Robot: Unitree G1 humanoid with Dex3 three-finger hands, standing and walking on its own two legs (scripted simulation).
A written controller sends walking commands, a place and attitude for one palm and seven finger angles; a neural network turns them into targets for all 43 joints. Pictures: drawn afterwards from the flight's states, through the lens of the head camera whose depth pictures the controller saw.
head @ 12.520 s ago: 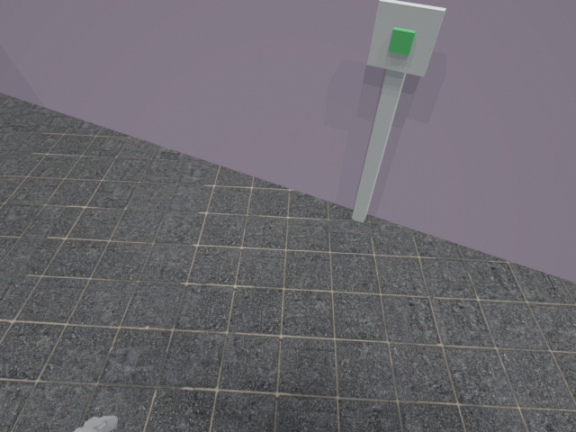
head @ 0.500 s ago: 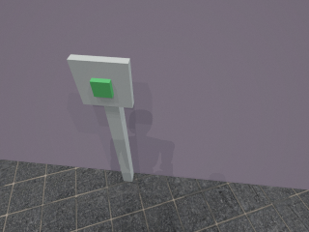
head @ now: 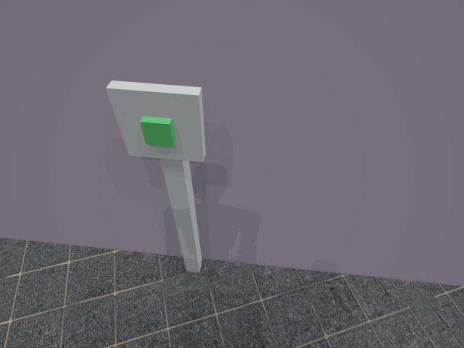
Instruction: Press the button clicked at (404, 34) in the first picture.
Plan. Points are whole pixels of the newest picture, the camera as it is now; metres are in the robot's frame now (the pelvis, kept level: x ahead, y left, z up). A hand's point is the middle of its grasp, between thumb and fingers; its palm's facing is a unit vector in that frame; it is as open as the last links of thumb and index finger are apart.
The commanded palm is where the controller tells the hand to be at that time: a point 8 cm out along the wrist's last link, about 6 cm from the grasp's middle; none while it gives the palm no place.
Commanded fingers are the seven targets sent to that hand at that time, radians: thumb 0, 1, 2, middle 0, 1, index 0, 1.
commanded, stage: look again from close up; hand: left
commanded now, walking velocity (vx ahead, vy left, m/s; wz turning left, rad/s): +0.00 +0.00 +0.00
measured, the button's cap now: (159, 130) +0.53 +0.20 +0.08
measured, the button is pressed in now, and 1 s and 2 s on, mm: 0 0 0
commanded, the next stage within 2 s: raise the hand and make a fist in 0.12 s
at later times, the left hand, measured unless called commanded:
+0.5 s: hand (157, 286) +0.21 +0.14 +0.01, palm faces +0.10 -1.00 +0.01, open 6.4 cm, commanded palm +0.11 +0.21 -0.05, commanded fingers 0.00 0.90 0.90 -0.61 -0.75 -0.61 -0.75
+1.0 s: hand (148, 302) +0.20 +0.16 -0.02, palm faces -0.17 -0.98 -0.02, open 3.2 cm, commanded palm +0.15 +0.24 +0.00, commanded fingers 0.00 0.90 0.90 -1.30 -1.50 -1.30 -1.50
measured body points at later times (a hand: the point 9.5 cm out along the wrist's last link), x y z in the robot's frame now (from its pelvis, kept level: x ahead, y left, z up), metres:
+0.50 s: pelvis -0.01 +0.01 -0.03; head -0.02 -0.01 +0.42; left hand +0.20 +0.19 +0.01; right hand +0.14 -0.26 -0.11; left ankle -0.02 +0.12 -0.74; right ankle +0.04 -0.11 -0.74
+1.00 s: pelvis +0.00 +0.01 -0.08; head +0.05 +0.01 +0.37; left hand +0.20 +0.21 -0.01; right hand +0.19 -0.19 -0.16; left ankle -0.02 +0.12 -0.74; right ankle +0.04 -0.11 -0.74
